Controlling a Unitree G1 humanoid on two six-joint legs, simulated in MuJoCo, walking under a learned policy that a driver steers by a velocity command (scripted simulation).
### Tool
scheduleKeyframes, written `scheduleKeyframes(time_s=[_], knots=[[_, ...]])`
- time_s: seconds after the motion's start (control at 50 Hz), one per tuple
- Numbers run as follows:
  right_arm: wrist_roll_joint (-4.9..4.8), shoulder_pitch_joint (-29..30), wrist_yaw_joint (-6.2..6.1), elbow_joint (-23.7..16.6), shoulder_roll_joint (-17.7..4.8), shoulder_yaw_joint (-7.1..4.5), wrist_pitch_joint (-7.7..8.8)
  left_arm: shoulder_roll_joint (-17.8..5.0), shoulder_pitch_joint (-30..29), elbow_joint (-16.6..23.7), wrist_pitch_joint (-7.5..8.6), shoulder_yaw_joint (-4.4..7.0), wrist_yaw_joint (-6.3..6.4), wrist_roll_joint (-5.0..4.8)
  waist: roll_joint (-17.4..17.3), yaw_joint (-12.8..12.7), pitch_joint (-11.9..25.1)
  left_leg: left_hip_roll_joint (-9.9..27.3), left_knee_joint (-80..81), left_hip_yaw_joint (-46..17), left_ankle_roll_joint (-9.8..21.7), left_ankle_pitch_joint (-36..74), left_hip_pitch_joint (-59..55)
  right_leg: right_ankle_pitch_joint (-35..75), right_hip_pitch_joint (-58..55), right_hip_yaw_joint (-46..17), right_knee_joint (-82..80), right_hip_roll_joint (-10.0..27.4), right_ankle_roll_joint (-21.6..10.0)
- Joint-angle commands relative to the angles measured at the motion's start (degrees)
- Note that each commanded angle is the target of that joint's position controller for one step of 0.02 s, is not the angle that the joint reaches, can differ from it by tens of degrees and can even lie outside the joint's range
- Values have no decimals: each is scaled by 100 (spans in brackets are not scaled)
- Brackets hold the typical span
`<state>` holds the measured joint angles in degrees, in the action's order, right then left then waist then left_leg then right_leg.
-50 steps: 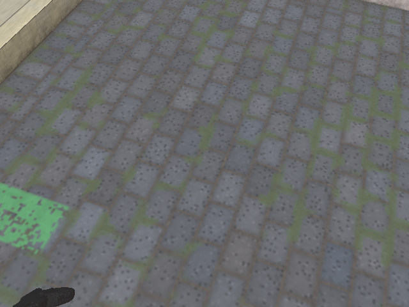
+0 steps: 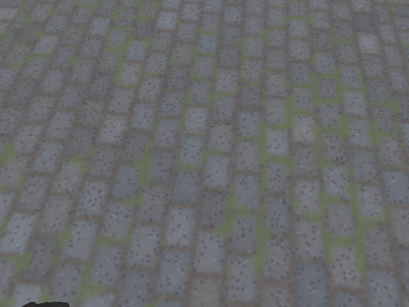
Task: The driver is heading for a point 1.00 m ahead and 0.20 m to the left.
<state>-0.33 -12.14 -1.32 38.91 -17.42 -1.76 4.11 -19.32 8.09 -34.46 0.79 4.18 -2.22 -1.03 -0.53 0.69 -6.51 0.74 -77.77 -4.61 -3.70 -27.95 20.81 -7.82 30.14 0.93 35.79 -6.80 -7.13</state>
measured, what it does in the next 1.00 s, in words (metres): walks ahead, turning left: left foot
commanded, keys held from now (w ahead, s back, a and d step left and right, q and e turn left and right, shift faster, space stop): shift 0.08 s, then q+shift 0.20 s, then w+q+shift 0.36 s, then w+shift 0.06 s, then w+e+shift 0.30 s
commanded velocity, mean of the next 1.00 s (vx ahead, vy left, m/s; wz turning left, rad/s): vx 0.53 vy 0.00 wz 0.22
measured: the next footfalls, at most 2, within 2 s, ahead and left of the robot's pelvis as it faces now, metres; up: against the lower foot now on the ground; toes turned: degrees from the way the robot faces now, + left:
left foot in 0.62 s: +0.22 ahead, +0.24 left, +0.00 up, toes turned +20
right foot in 1.06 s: +0.70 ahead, +0.29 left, +0.00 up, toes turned +12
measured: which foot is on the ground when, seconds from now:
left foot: up 0.00-0.60, down 0.62-1.00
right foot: down 0.00-0.62, up 0.64-1.00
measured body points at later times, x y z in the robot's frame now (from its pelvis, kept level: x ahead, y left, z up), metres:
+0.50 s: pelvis +0.14 +0.06 +0.04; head +0.15 +0.08 +0.49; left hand +0.23 +0.36 -0.07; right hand +0.30 -0.20 -0.05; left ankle +0.14 +0.22 -0.66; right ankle +0.12 -0.06 -0.71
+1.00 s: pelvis +0.45 +0.24 -0.01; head +0.48 +0.26 +0.44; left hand +0.54 +0.53 -0.11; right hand +0.52 -0.02 -0.13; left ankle +0.18 +0.22 -0.70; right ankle +0.68 +0.24 -0.68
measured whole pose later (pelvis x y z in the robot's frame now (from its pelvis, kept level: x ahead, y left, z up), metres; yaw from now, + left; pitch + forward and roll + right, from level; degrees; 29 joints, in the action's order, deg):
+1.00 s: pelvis +0.45 +0.24 -0.01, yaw +16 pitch +2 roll +0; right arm 1.6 -26.6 0.1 47.0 -16.2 -1.0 5.5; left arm -16.1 7.1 -41.8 1.5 -0.2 -4.2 0.5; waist 0.4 1.2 -1.8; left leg -5.1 -3.0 5.3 3.4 -22.6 -19.8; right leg 1.1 43.8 7.8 40.5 -0.8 -7.0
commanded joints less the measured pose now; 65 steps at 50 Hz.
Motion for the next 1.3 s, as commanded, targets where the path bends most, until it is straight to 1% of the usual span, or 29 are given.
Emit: scheduleKeyframes(time_s=[0.02,0.08,0.12,0.18,0.26,0.36,0.48,0.5,0.56,0.6,0.62,0.64,0.66,0.68,0.72,0.8,0.88,0.92,0.96,1.0,1.02,1.04,1.06,1.08,1.1,1.14,1.16,1.22,1.3], knots=[[26,-402,-103,-424,-953,-246,-55,-604,3,508,113,166,116,31,25,106,1292,376,198,-248,65,595,1319,834,-1812,-2564,-1818,1693,-995],[166,-505,-128,-346,-635,-173,-130,-592,85,295,152,139,203,147,189,119,1290,315,632,85,-75,752,868,3009,-1013,-1766,-1647,1501,-993],[136,-625,-168,-246,-514,-127,-173,-468,117,133,163,48,246,173,213,100,1599,322,866,139,-181,1044,953,3547,-1280,-1424,-1542,1569,-963],[51,-572,-152,-168,-314,-72,-273,-53,-75,-112,135,-151,252,241,414,82,1631,530,1831,76,-200,1798,626,2340,-1278,-876,-1670,1426,-670],[-89,127,-107,-489,-617,-179,-349,-487,-119,-293,58,-20,279,328,651,-287,908,535,2604,74,-81,1674,881,514,-1417,-1079,-2083,1798,-741],[-181,182,25,-662,-609,-236,-338,-733,412,-448,79,115,329,85,645,-526,693,701,2319,-46,150,853,2584,-2638,-3009,-2325,-2674,2678,-812],[-190,293,206,-758,-212,-159,-152,-734,476,-515,300,190,297,54,442,-525,692,826,2916,358,388,938,2416,-2025,-3385,-1181,-2831,2492,-389],[322,398,467,-794,-335,-181,-348,-714,731,-608,291,168,232,481,341,-522,845,428,3428,782,476,813,1652,-2114,-3068,-511,-2788,2294,-211],[237,322,660,-806,-410,-237,-474,-849,555,-619,293,217,134,386,905,-390,691,129,4080,1340,725,921,380,-2374,-2236,169,-2481,2191,82],[279,-589,588,-456,-532,-312,-426,-779,452,-623,263,173,146,343,389,190,833,-285,4484,1501,952,869,-1159,-1431,-1382,789,-1055,1996,263],[283,-2124,477,52,-906,-477,-370,-500,270,-517,255,66,140,456,-695,928,1369,-38,4789,583,1254,6,-2750,-314,-379,1285,1381,1553,433],[217,-2590,356,35,-1606,-564,-321,286,-281,-53,277,-172,76,562,-2285,1019,1156,1453,5986,-2519,1737,-1959,-3378,-2613,1934,975,3363,764,701],[168,-2113,266,-264,-1655,-536,-310,-12,-726,217,361,-139,62,610,-1670,1034,885,1833,6912,-4174,2109,-1824,-3333,-2261,3099,-150,3964,605,730],[186,-1944,196,-209,-1384,-483,-322,-293,-723,176,430,-101,13,551,-927,858,703,1851,6612,-3441,2077,-1195,-3308,-1584,3231,-325,4000,1069,676],[186,-1456,157,-243,-1042,-360,-274,-468,24,-252,450,-98,-58,512,-363,296,583,1259,6566,-2113,1736,-348,-2482,-836,2305,-197,3294,1400,709],[104,-1263,259,-76,-782,-225,-1,-368,41,-444,128,-161,-163,341,-376,63,69,723,7096,-608,1388,1926,-1843,58,1856,181,2788,1405,687],[166,-1414,258,194,-700,-177,149,-120,-582,-243,153,-279,-199,152,-286,116,-255,652,7360,594,1050,3937,-1914,703,1716,102,1648,970,411],[152,-1318,203,328,-634,-128,218,-43,-728,-216,170,-338,-248,153,-176,45,-313,710,7734,988,855,4761,-1922,1148,1123,495,806,838,184],[130,-1212,136,399,-786,-129,314,5,-423,-324,151,-374,-228,135,-341,-123,40,852,7385,1314,658,7507,-2184,1324,143,860,516,510,-39],[280,-1110,0,510,-1044,-226,213,-274,350,-555,100,-293,-124,153,-669,-565,604,1015,6230,1413,487,9656,-2978,743,-495,1040,525,98,-236],[384,-892,-64,470,-1187,-292,89,-541,1327,-853,92,-178,-80,135,-744,-1043,1131,1054,5015,1398,478,10164,-3049,342,-1366,1040,606,-160,-319],[434,-569,-103,404,-1288,-334,-16,-802,2570,-1232,88,-36,-37,142,-646,-1634,1564,1028,3244,1373,482,10042,-2742,65,-2408,789,416,-185,-462],[365,-197,-74,366,-1236,-331,-28,-1051,3426,-1436,62,146,47,160,-203,-2147,1648,431,632,1534,500,8103,-1708,-406,-3442,64,-138,80,-775],[314,-289,104,-35,-79,-46,129,-1391,2712,-1423,-49,259,113,186,1934,-1009,1254,-928,-1731,1058,220,602,1458,-691,-4615,-2609,-364,1305,-1459],[192,-597,157,-318,-225,46,249,-1388,2086,-1156,-27,290,94,143,1571,-650,1995,-832,-2177,-193,308,329,2477,-1727,-5078,-5021,-1671,1935,-2185],[258,-27,183,-352,-575,92,399,-606,1910,-1207,33,170,153,161,-261,-440,877,-131,-876,-359,555,1070,2346,-2130,-3561,-4524,-2360,1840,-1648],[366,242,174,-424,-504,129,348,-504,1791,-1255,100,124,175,177,-547,-242,491,78,-339,-301,510,1017,2044,-1636,-2725,-3950,-2385,1564,-1421],[536,215,192,-487,-342,243,-12,-559,1582,-1227,319,66,188,151,-394,172,44,415,732,-44,213,786,1557,-878,-1243,-2925,-2582,978,-1302],[351,1625,288,-1035,-149,378,-24,-627,1681,-1207,407,134,158,71,-21,-339,-241,415,3175,468,-17,2701,964,371,-569,-2285,-2929,486,-928]])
